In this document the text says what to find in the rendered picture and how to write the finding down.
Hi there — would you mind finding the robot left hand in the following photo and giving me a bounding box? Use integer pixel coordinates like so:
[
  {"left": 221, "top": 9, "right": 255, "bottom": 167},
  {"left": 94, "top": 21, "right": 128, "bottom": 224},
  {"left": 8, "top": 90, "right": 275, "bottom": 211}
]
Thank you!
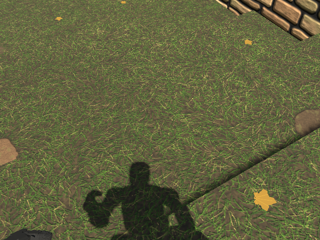
[{"left": 4, "top": 228, "right": 53, "bottom": 240}]

